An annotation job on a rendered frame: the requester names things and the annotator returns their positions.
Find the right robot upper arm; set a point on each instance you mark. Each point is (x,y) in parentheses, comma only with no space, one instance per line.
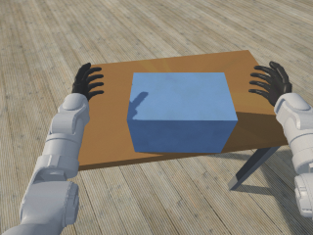
(304,193)

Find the robot left hand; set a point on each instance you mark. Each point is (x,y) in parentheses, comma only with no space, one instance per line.
(81,81)

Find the robot left forearm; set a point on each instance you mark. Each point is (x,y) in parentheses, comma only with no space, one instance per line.
(59,160)

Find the table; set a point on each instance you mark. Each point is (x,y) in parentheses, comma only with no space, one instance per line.
(107,142)

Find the robot right hand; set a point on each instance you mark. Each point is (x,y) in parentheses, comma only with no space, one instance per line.
(279,83)

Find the left robot upper arm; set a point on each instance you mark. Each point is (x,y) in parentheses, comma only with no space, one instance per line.
(49,207)

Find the carton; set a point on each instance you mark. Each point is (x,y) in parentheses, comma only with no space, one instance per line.
(180,112)

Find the robot right forearm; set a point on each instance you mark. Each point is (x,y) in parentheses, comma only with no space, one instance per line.
(296,118)

